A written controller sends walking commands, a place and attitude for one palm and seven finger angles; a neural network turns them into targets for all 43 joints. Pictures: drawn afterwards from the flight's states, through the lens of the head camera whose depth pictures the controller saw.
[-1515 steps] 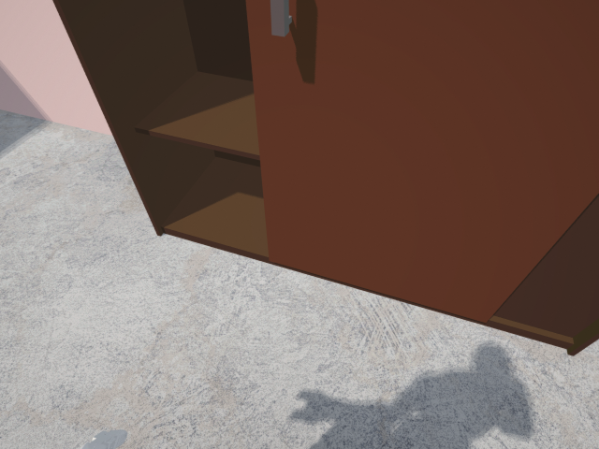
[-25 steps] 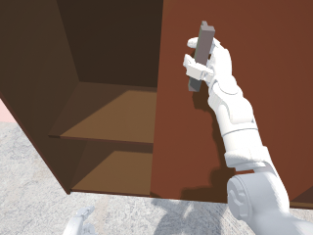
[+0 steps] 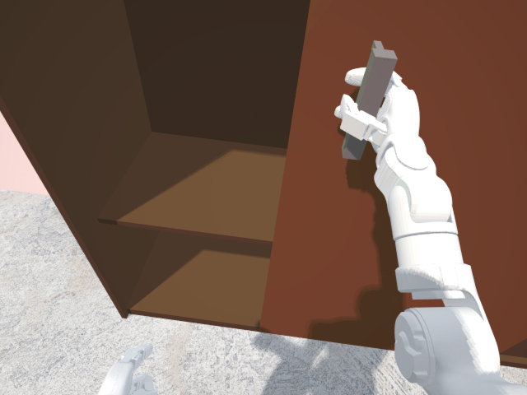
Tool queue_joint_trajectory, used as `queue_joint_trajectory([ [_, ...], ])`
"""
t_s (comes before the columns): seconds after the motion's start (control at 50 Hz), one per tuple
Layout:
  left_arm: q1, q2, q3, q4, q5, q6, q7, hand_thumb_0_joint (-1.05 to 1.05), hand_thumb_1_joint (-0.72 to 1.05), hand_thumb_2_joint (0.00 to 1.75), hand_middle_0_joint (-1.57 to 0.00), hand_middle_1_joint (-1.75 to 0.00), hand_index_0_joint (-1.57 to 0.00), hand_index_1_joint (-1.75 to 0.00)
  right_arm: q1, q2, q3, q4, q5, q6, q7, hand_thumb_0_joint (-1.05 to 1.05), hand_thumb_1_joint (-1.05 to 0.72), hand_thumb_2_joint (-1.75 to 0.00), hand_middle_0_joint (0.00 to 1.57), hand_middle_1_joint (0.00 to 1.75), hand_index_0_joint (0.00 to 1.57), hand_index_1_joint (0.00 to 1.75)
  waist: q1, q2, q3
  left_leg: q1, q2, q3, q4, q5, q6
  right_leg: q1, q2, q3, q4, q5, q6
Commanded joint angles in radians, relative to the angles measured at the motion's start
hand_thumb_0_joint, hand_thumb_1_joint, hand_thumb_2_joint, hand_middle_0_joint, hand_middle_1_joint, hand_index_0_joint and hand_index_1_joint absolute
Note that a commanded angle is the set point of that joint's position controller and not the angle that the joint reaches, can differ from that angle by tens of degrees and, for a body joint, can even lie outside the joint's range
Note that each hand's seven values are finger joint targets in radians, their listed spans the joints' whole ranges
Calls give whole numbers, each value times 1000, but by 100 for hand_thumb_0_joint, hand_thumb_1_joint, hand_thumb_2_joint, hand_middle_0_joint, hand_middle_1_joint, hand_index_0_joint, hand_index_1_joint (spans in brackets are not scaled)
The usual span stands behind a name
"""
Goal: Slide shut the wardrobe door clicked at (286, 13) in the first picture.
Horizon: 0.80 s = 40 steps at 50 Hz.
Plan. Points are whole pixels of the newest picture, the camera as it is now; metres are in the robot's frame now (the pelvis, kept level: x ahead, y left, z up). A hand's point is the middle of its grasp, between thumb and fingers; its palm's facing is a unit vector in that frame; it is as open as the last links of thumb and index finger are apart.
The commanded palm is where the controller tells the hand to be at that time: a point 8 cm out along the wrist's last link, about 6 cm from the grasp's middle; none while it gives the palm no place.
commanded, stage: grip the handle and tug to test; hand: right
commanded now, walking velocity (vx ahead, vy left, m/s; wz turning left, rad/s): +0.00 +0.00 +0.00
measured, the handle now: (363, 101) +0.47 -0.08 +0.25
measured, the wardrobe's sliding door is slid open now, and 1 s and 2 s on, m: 0.51 0.51 0.45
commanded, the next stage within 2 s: tug the door sideways, standing still in 0.24 s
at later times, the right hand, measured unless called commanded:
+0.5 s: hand (350, 117) +0.43 -0.05 +0.25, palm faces +0.00 +1.00 +0.00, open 6.0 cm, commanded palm +0.41 -0.09 +0.25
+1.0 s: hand (347, 117) +0.43 -0.05 +0.25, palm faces +0.04 +1.00 -0.05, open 5.9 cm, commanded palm +0.41 -0.09 +0.25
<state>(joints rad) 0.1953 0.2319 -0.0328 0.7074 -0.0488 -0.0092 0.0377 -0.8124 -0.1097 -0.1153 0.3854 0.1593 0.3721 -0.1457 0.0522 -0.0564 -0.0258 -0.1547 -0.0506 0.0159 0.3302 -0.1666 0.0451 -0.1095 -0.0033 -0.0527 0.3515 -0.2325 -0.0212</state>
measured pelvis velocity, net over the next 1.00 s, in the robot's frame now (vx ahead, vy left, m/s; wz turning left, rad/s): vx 0.01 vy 0.00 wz -0.10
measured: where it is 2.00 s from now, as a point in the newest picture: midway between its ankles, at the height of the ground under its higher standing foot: outside the picture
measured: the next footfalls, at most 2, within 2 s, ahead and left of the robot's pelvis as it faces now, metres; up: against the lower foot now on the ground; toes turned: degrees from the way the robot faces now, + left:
left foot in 1.86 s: +0.17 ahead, +0.34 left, +0.00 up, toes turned -6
right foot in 2.00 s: +0.09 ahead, +0.06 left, +0.00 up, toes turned -16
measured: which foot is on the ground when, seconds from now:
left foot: down 0.00-1.00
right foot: down 0.00-1.00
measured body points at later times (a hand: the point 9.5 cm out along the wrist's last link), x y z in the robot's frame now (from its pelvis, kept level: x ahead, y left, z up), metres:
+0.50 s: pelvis +0.04 +0.01 +0.00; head +0.04 +0.04 +0.45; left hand +0.24 +0.24 -0.10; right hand +0.42 -0.11 +0.25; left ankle +0.01 +0.09 -0.75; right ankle -0.03 -0.11 -0.74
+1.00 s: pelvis +0.01 +0.00 -0.01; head +0.02 +0.02 +0.44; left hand +0.20 +0.18 -0.12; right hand +0.42 -0.10 +0.25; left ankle +0.01 +0.09 -0.75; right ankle -0.03 -0.11 -0.75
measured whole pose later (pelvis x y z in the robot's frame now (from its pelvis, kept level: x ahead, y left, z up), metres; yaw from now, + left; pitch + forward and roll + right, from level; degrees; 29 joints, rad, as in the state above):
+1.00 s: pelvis +0.01 +0.00 -0.01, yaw -6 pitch +0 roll +0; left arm 0.13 0.19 -0.02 0.72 -0.03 0.03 -0.04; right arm -0.89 0.01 0.07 0.38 0.14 0.38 -0.25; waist -0.02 -0.05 -0.01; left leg -0.18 0.00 0.10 0.45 -0.26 0.04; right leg -0.16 0.04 0.04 0.45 -0.28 -0.03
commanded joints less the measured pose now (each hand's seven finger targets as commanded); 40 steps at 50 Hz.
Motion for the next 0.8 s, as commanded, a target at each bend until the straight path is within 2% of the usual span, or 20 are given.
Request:
queue_joint_trajectory([
  [0.0, -150, 95, 29, -175, -3, -50, -2, 0, 90, 90, -20, -30, -20, -30, -390, -159, -60, -277, 9, -55, -3, 0, -90, -90, 45, 140, 45, 140, -61, 147, -327, 212, 44, -17, -8, 318, -31, 20, 9, 24, -12, 291, -30],
  [0.04, -157, 94, 29, -184, -3, -48, -5, 0, 90, 90, -20, -30, -20, -30, -359, -175, -77, -321, 13, -51, 4, 0, -90, -90, 45, 140, 45, 140, -69, 139, -351, 234, 46, -17, 1, 368, -32, 27, 12, 21, -4, 320, -31],
  [0.06, -165, 95, 30, -192, -2, -44, -7, 0, 90, 90, -20, -30, -20, -30, -316, -188, -95, -340, 16, -46, 7, 0, -90, -90, 45, 140, 45, 140, -76, 164, -360, 258, 47, -17, 9, 414, -34, 21, 13, 21, -1, 347, -32],
  [0.08, -175, 103, 33, -193, -4, -36, -14, 0, 90, 90, -20, -30, -20, -30, -278, -220, -113, -351, 18, -38, 10, 0, -90, -90, 45, 140, 45, 140, -98, 150, -365, 284, 54, -16, 17, 448, -29, 2, 17, 21, -2, 368, -28],
  [0.12, -193, 90, 30, -220, -7, -28, -22, 0, 90, 90, -20, -30, -20, -30, -236, -157, -63, -456, 15, -36, 25, 0, -90, -90, 45, 140, 45, 140, -86, 126, -392, 298, 51, -12, 36, 531, -32, 32, 17, 13, 10, 423, -29],
  [0.16, -205, 90, 33, -234, -8, -19, -31, 0, 90, 90, -20, -30, -20, -30, -174, -149, -60, -499, 16, -20, 31, 0, -90, -90, 45, 140, 45, 140, -91, 131, -406, 308, 51, -10, 49, 576, -36, 36, 18, 13, 19, 444, -27],
  [0.18, -202, 106, 40, -219, -12, -12, -45, 0, 90, 90, -20, -30, -20, -30, -156, -212, -100, -458, 30, 4, 27, 0, -90, -90, 45, 140, 45, 140, -117, 147, -366, 318, 63, -7, 48, 619, -32, -13, 29, 23, 18, 435, -18],
  [0.2, -207, 94, 31, -237, -8, -3, -42, 0, 90, 90, -20, -30, -20, -30, -103, -171, -94, -514, 25, 2, 34, 0, -90, -90, 45, 140, 45, 140, -96, 145, -394, 321, 53, -10, 56, 609, -39, 16, 17, 17, 14, 437, -26],
  [0.22, -222, 93, 32, -250, -10, 0, -43, 0, 90, 90, -20, -30, -20, -30, -97, -180, -91, -565, 20, 5, 37, 0, -90, -90, 45, 140, 45, 140, -102, 136, -404, 324, 55, -12, 58, 613, -38, 17, 20, 14, 23, 447, -27],
  [0.26, -231, 91, 31, -258, -10, 6, -48, 0, 90, 90, -20, -30, -20, -30, -74, -152, -57, -616, 19, 17, 45, 0, -90, -90, 45, 140, 45, 140, -93, 131, -400, 307, 53, -8, 67, 628, -36, 28, 20, 17, 33, 467, -27],
  [0.28, -229, 102, 39, -245, -15, 11, -60, 0, 90, 90, -20, -30, -20, -30, -81, -205, -88, -605, 30, 34, 39, 0, -90, -90, 45, 140, 45, 140, -115, 127, -382, 315, 61, -3, 75, 659, -27, -2, 29, 25, 36, 471, -17],
  [0.3, -240, 91, 31, -262, -12, 18, -58, 0, 90, 90, -20, -30, -20, -30, -19, -155, -64, -631, 24, 39, 45, 0, -90, -90, 45, 140, 45, 140, -98, 122, -393, 306, 53, -6, 81, 641, -34, 21, 18, 22, 38, 474, -24],
  [0.32, -247, 91, 29, -266, -13, 20, -57, 0, 90, 90, -20, -30, -20, -30, -29, -147, -49, -656, 22, 48, 47, 0, -90, -90, 45, 140, 45, 140, -95, 124, -387, 291, 54, -8, 75, 641, -37, 25, 23, 21, 48, 472, -26],
  [0.34, -252, 90, 27, -262, -13, 20, -58, 0, 90, 90, -20, -30, -20, -30, -90, -92, 20, -666, 21, 56, 48, 0, -90, -90, 45, 140, 45, 140, -74, 121, -371, 267, 53, -4, 74, 624, -36, 33, 24, 25, 52, 466, -25],
  [0.38, -248, 94, 31, -236, -15, 20, -57, 0, 90, 90, -20, -30, -20, -30, -186, -75, 48, -625, 23, 79, 30, 0, -90, -90, 45, 140, 45, 140, -59, 109, -328, 218, 49, 1, 70, 589, -27, 45, 26, 36, 66, 466, -23],
  [0.44, -227, 92, 34, -199, -10, 11, -48, 0, 90, 90, -20, -30, -20, -30, -343, -17, 104, -557, 5, 102, 6, 0, -90, -90, 45, 140, 45, 140, -16, 93, -324, 160, 47, -1, 70, 576, -32, 87, 28, 43, 88, 463, -28],
  [0.48, -217, 93, 36, -185, -4, 12, -48, 0, 90, 90, -20, -30, -20, -30, -364, 14, 136, -532, 3, 107, -7, 0, -90, -90, 45, 140, 45, 140, -14, 116, -324, 163, 53, 5, 84, 613, -31, 84, 33, 51, 98, 479, -25],
  [0.5, -215, 89, 36, -185, -1, 10, -51, 0, 90, 90, -20, -30, -20, -30, -380, 31, 149, -539, -5, 103, -8, 0, -90, -90, 45, 140, 45, 140, -10, 91, -353, 166, 56, 5, 96, 645, -33, 103, 35, 50, 104, 501, -27],
  [0.54, -213, 83, 36, -186, 3, 13, -54, 0, 90, 90, -20, -30, -20, -30, -408, 65, 186, -535, -11, 91, -9, 0, -90, -90, 45, 140, 45, 140, -7, 98, -379, 175, 62, 10, 114, 694, -35, 112, 43, 56, 116, 524, -29],
  [0.78, -204, 62, 37, -164, 13, 19, -68, 0, 90, 90, -20, -30, -20, -30, -585, 215, 329, -389, -10, -21, 0, 0, -90, -90, 45, 140, 45, 140, 13, 91, -359, 92, 54, 31, 128, 538, -10, 155, 26, 93, 125, 541, -26],
])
